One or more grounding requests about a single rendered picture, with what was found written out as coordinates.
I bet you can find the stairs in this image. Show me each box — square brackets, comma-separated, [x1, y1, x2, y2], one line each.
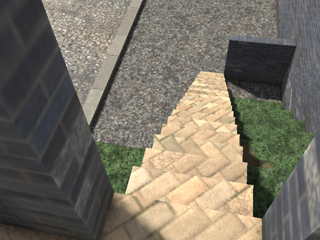
[125, 71, 254, 217]

